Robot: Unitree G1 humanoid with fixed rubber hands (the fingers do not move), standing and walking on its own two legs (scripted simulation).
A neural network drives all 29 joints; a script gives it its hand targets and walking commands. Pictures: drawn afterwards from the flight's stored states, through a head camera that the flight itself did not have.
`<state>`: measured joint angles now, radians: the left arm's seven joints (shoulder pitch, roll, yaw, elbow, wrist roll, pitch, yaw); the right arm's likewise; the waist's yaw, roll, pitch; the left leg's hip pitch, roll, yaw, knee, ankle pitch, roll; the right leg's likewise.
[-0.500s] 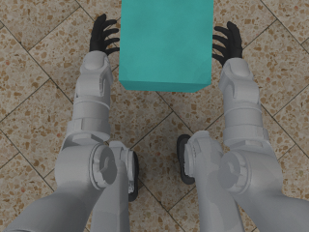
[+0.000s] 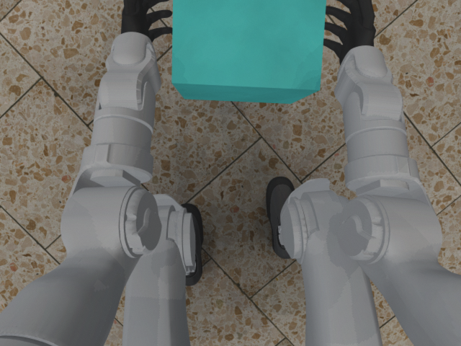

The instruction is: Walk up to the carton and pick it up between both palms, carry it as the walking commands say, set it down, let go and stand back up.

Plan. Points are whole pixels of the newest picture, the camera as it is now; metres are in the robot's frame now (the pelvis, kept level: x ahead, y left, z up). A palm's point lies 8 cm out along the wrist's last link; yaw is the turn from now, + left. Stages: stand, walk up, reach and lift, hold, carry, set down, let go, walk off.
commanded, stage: set down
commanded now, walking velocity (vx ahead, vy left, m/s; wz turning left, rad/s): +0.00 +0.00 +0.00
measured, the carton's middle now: (245, 8) +0.60 -0.06 -0.22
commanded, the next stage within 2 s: none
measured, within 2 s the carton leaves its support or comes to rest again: rests again in 1.78 s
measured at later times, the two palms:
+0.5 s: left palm (155, 47) +0.55 +0.09 -0.22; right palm (343, 35) +0.53 -0.21 -0.19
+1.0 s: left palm (155, 51) +0.55 +0.10 -0.23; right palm (339, 43) +0.53 -0.21 -0.21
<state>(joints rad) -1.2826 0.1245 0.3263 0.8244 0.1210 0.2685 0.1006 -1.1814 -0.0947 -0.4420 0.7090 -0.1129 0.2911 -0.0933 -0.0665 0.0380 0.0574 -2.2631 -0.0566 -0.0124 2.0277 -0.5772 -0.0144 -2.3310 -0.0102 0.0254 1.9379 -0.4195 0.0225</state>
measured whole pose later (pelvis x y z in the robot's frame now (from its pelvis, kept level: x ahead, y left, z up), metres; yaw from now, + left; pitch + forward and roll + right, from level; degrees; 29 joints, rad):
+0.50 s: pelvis +0.01 +0.00 -0.04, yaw +0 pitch +42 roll -1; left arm -1.40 0.23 0.16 0.97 0.00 0.22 0.12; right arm -1.39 -0.26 -0.34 0.99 0.02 0.21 -0.06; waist -0.09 -0.01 0.24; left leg -2.30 -0.07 -0.01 2.20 -0.63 -0.01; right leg -2.37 -0.01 0.03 2.10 -0.47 0.03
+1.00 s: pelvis +0.00 +0.00 -0.05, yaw +0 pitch +37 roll -1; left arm -1.47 0.27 0.08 1.09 -0.06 0.18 0.09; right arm -1.45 -0.30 -0.29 1.12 0.09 0.15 -0.06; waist -0.09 -0.01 0.34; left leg -2.26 -0.08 -0.02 2.25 -0.64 -0.02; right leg -2.33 -0.02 0.02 2.15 -0.47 0.03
